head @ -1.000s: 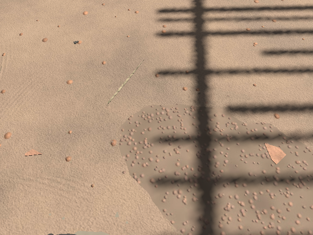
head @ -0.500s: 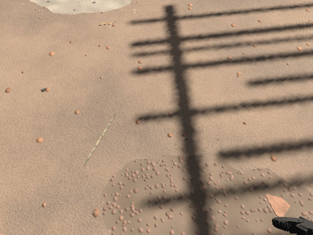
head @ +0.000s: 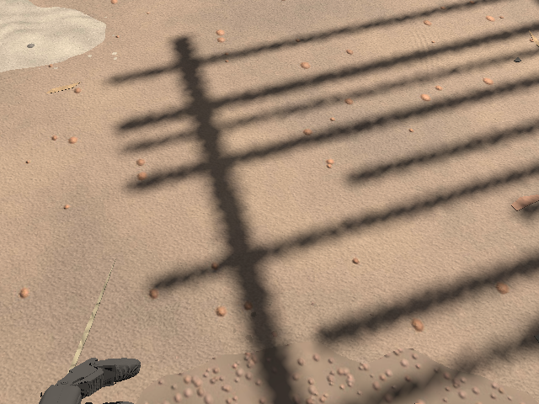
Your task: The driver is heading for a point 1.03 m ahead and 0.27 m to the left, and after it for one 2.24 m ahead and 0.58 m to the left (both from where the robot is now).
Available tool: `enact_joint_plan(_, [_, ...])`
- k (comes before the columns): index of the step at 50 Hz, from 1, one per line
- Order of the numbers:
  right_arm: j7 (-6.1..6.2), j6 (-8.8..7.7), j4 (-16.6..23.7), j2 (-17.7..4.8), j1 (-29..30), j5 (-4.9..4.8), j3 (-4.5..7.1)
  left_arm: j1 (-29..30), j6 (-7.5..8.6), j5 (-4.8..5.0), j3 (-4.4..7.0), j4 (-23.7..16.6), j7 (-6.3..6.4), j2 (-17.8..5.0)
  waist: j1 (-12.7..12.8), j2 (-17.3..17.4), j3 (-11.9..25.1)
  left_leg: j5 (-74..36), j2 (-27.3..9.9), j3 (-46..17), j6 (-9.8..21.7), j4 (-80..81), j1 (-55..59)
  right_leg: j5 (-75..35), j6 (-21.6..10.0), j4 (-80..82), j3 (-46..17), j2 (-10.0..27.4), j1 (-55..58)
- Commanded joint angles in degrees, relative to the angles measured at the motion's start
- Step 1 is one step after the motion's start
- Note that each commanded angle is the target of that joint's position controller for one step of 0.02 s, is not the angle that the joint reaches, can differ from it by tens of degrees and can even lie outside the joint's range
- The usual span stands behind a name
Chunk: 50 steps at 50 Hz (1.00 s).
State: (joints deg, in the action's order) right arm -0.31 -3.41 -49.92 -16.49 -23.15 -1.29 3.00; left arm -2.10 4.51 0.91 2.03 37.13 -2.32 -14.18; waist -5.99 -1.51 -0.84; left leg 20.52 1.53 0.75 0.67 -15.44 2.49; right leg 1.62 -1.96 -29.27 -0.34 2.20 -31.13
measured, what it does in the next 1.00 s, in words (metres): walks ahead, turning left: right foot, then left foot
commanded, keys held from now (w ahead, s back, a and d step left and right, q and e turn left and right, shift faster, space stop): w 0.12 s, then w+q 0.84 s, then w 0.04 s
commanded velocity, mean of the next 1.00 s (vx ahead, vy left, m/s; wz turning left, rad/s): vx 0.50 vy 0.00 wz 0.38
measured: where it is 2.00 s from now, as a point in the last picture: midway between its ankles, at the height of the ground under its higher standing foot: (144, 248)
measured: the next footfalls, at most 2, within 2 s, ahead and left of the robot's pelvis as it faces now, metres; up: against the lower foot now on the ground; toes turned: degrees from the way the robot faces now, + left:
right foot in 0.04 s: +0.19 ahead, -0.12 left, +0.00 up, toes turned -1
left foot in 0.58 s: +0.46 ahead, +0.15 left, +0.00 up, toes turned +14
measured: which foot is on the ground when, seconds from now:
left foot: down 0.00-0.04, up 0.06-0.56, down 0.58-1.00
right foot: up 0.00-0.02, down 0.04-0.58, up 0.60-1.00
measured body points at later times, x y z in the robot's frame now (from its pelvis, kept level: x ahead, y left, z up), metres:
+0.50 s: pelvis +0.27 +0.00 +0.00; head +0.30 +0.01 +0.45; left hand +0.26 +0.28 -0.13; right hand +0.49 -0.21 -0.10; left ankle +0.42 +0.15 -0.70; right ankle +0.15 -0.12 -0.73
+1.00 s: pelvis +0.55 +0.08 +0.00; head +0.57 +0.10 +0.45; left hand +0.66 +0.39 -0.07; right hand +0.72 -0.17 -0.10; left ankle +0.43 +0.14 -0.73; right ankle +0.76 +0.01 -0.71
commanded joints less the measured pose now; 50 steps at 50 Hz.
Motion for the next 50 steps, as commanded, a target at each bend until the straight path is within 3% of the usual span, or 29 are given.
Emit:
enact_joint_plan(1, [0.69, 0.3, 2.4, -10.1, 1.6, -0.13, 2.2, -8.5, 1.09, -0.39, 3.66, -1.3, 0.28, -9.1, 9.1, 6.1, 5.8, -46.5, -12.5, -4.5, 6.6, -13.1, -2.3, 1.1, -3.8, 3.1, 2.6, -2.7, 16.9])
enact_joint_plan(2, [0.84, 0.11, 3.8, -7.7, 2.3, 0.98, 1.1, -19.1, 0.91, -1.02, 4.84, 0.7, 0.94, -12.8, 13.4, 2.4, 14.2, -36.4, -9.8, -2.3, 4.5, -28.4, -12.6, -2.1, -7.4, 0.1, -5.5, 5.3, 34.4])
enact_joint_plan(3, [0.49, -1.11, 5.0, -1.4, -4.5, 1.24, -0.96, -23.3, 0.52, -1.29, 5.92, 1.9, 1.01, -17.9, 11.0, -12.1, 21.9, -3.2, 0.1, -0.3, 0.4, -50.2, -36.6, 7.5, -16.4, 3.3, -31.4, 19.0, 55.3])
enact_joint_plan(4, [0.08, -2.26, 4.1, -5.1, -2.5, 0.53, -0.21, -24.8, 0.24, -0.62, 4.65, 2.1, 0.98, -13.1, 12.9, -11.1, 23.3, 12.8, -0.3, -7.8, 0.8, -57.0, -43.7, 14.6, -16.7, 9.4, -40.9, 20.1, 55.2])
enact_joint_plan(5, [-0.34, -2.83, 5.9, -8.5, 2.9, -0.85, 0.84, -20.7, 0.19, -0.41, 3.69, 2.0, 1.07, -11.0, 12.3, -7.6, 13.9, 9.0, -3.4, -7.1, 1.3, -59.0, -48.0, 15.8, -14.1, 10.8, -32.8, 18.1, 47.9])
enact_joint_plan(6, [-0.31, -2.96, 6.7, -8.2, 6.4, -0.72, 0.72, -16.6, 0.09, -0.48, 3.21, 1.5, 1.09, -9.9, 10.6, -3.8, 8.4, 3.7, -6.1, -5.2, 1.3, -56.6, -46.9, 11.8, -12.8, 12.3, -26.0, 15.7, 39.2])
enact_joint_plan(7, [-0.22, -2.66, 6.6, -7.6, 7.7, 0.05, 0.86, -13.4, 0.14, -0.91, 2.74, 1.4, 0.89, -8.2, 8.9, -1.6, 4.6, 0.3, -7.7, -4.8, 0.9, -53.4, -44.9, 7.7, -12.0, 14.5, -21.0, 13.8, 32.0])
enact_joint_plan(8, [-0.19, -1.91, 6.1, -7.0, 6.3, 0.16, 1.06, -11.4, 0.55, -1.37, 2.36, 1.4, 0.78, -7.0, 6.8, -3.0, 3.4, -2.3, -9.2, -5.4, 0.6, -51.2, -41.2, 4.8, -11.4, 16.5, -17.3, 12.3, 27.1])
enact_joint_plan(10, [-0.02, -0.28, 5.0, -4.6, 4.0, -0.13, 0.74, -10.2, 1.56, -1.29, 2.54, 2.3, 0.65, -6.7, 5.1, -4.0, 2.5, -4.8, -9.6, -5.4, -0.3, -49.5, -37.5, 1.9, -11.5, 19.9, -12.0, 11.3, 21.8])
enact_joint_plan(14, [0.29, 0.54, 6.5, -3.8, 8.7, 0.14, 0.87, -11.9, 2.34, -1.89, 3.21, 5.1, 1.49, -8.4, 5.7, -1.8, -0.4, -15.3, -9.0, -7.8, -1.7, -41.5, -42.3, -3.9, -10.8, 22.5, -3.8, 11.1, 21.9])
enact_joint_plan(19, [-1.22, -0.12, 9.1, -1.9, 17.2, 0.3, 0.12, -13.8, 1.89, -1.35, 3.43, 7.1, 2.37, -10.0, 8.9, -0.8, -2.6, -27.5, -7.4, -3.5, -0.7, -25.9, -40.2, -5.2, -8.1, 23.4, 4.4, 10.3, 24.8])
enact_joint_plan(23, [-2.54, -0.03, 12.7, -2.0, 22.5, 0.2, -0.04, -17.0, 0.29, -0.45, 3.97, 9.5, 2.69, -11.1, 10.6, -0.4, -4.3, -22.5, -6.7, -1.5, 1.3, -20.4, -43.8, -9.0, -7.1, 20.1, 6.4, 13.3, 34.4])
enact_joint_plan(24, [-2.91, 0.01, 13.5, -2.3, 23.1, 0.22, 0.09, -17.0, -0.24, -0.21, 4.14, 9.7, 2.83, -11.5, 10.4, -0.7, -4.3, -19.5, -6.2, -0.6, 2.1, -19.8, -43.9, -12.6, -6.6, 18.3, 6.9, 13.9, 36.5])
enact_joint_plan(26, [-3.4, 0.18, 14.3, -3.7, 21.1, 0.26, 0.84, -15.8, -1.22, -0.01, 4.58, 9.5, 3.37, -13.0, 8.3, -2.6, -1.7, -13.3, -3.3, 2.8, 4.1, -19.5, -38.7, -30.0, -5.1, 11.6, 8.8, 14.1, 38.5])
enact_joint_plan(27, [-3.41, 0.38, 13.9, -5.1, 17.2, 0.31, 1.68, -15.2, -1.75, -0.02, 4.78, 9.2, 3.75, -13.7, 5.9, -3.7, 1.2, -10.6, -1.0, 4.7, 5.3, -19.7, -32.8, -39.5, -4.3, 5.1, 9.8, 13.6, 38.4])
enact_joint_plan(28, [-3.09, 0.46, 12.0, -7.5, 9.2, 0.18, 3.2, -14.3, -2.27, 0.02, 4.66, 8.9, 4.13, -13.7, 1.3, -2.9, 5.5, -12.5, 1.7, 5.5, 7.2, -16.8, -21.7, -42.5, -2.7, -5.8, 11.5, 11.7, 35.2])
enact_joint_plan(29, [-2.08, 0.83, 9.9, -12.0, -0.6, 0.04, 5.23, -14.9, -2.05, -0.58, 3.97, 7.9, 4.51, -12.4, -2.9, 1.4, 11.2, -14.6, -1.8, -2.6, 10.3, -15.3, -3.9, -30.4, -0.3, -21.8, 11.8, 9.3, 23.0])
enact_joint_plan(30, [-1.42, 0.83, 9.8, -18.4, -1.3, -0.4, 6.38, -20.3, -0.4, -2.54, 1.24, 4.9, 3.47, -4.0, 2.8, 16.6, 15.9, -7.9, -16.7, -33.9, 20.8, -11.8, 16.8, 21.3, 3.7, -42.9, 9.2, -2.4, -4.1])
enact_joint_plan(31, [-1.47, 0.26, 11.4, -14.5, -2.9, -0.09, 5.09, -16.3, 2.05, -0.92, 1.4, 4.7, 2.47, -7.2, -0.4, 11.9, 23.8, -2.7, -21.0, -49.3, 24.0, -3.5, 22.4, 32.3, 3.3, -51.0, -4.1, -5.0, -11.9])
enact_joint_plan(32, [-1.41, -0.17, 11.1, -11.4, -1.3, 0.5, 4.2, -10.8, 3.41, 1.26, 2.2, 2.9, 1.77, -10.1, -1.6, 9.0, 16.5, -5.8, -19.1, -40.6, 20.8, -2.7, 18.3, 27.6, 1.9, -50.8, -5.8, -1.6, -16.6])
enact_joint_plan(33, [-1.27, -0.41, 11.5, -9.9, 1.9, 0.32, 3.81, -8.9, 4.13, 1.03, 1.81, 2.3, 1.85, -9.5, 0.4, 4.6, 11.2, -10.4, -16.5, -33.1, 18.6, -2.8, 10.2, 22.8, 1.1, -46.0, -5.2, 0.9, -15.6])
enact_joint_plan(34, [-1.19, -0.36, 12.3, -8.4, 5.8, 0.42, 3.34, -8.1, 4.22, -0.41, 2.08, 2.5, 2.25, -9.5, 2.8, 1.9, 7.2, -16.4, -14.5, -28.1, 17.2, -2.1, 1.7, 20.1, 1.4, -40.6, -4.8, 2.6, -12.4])
enact_joint_plan(35, [-0.99, -0.36, 13.3, -6.8, 8.4, 0.99, 2.71, -8.8, 3.63, -1.15, 2.61, 2.7, 2.4, -10.2, 4.9, 2.6, 5.8, -21.6, -12.9, -24.8, 16.7, -0.7, -4.2, 18.3, 1.7, -37.7, -5.0, 3.8, -8.0])
enact_joint_plan(37, [-0.68, -0.38, 14.2, -7.0, 9.8, 1.05, 2.81, -10.3, 2.2, -1.62, 2.67, 2.5, 2.34, -9.2, 6.9, 3.5, 4.6, -25.9, -11.7, -22.5, 17.3, 1.4, -10.3, 17.2, 3.2, -33.4, -4.3, 4.0, -4.5])
enact_joint_plan(39, [0.0, -0.48, 13.8, -8.4, 9.0, 0.77, 3.18, -8.9, 1.27, -1.89, 2.24, 1.9, 2.54, -7.6, 7.0, 3.4, 3.0, -28.0, -10.3, -18.9, 17.0, 2.5, -14.9, 13.6, 5.0, -27.4, -3.0, 3.3, -3.7])
enact_joint_plan(43, [1.07, 0.13, 12.7, -9.5, 6.3, 0.2, 3.58, -0.1, 1.36, -1.67, 1.23, -0.2, 2.18, -5.4, 3.7, 5.4, 1.1, -21.4, -6.1, -14.8, 13.1, 1.9, -18.9, -2.7, 6.2, -9.5, -2.3, 0.1, 0.5])
enact_joint_plan(46, [1.22, 0.6, 11.5, -9.8, 3.3, -0.13, 3.71, 4.3, 1.9, -0.71, 1.42, -1.6, 1.55, -6.3, 1.9, 6.3, 0.9, -16.3, -7.0, -17.9, 11.8, 0.1, -17.5, -6.5, 5.8, -3.0, -3.0, -1.9, 3.5])
enact_joint_plan(50, [1.49, 1.09, 10.8, -8.7, 2.6, 0.08, 3.53, 2.5, 2.88, -0.48, 2.52, -1.4, 0.83, -8.9, 3.4, 8.5, 1.3, -15.0, -10.0, -23.6, 10.3, -6.2, -10.5, -0.3, 3.1, 1.1, -4.1, -1.7, 5.9])
Keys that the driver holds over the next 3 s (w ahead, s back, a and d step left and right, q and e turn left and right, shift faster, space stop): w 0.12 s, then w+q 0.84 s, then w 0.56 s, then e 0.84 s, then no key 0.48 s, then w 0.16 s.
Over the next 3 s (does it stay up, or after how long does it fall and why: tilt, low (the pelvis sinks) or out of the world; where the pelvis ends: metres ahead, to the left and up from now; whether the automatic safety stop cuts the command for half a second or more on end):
stays up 0.97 0.32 0.00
